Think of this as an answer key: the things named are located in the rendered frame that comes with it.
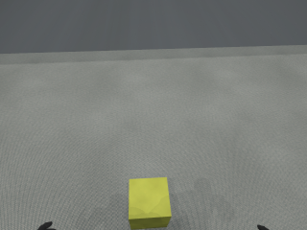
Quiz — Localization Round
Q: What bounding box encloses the carton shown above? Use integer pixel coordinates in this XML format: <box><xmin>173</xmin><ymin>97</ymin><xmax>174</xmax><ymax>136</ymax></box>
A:
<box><xmin>129</xmin><ymin>177</ymin><xmax>172</xmax><ymax>230</ymax></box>

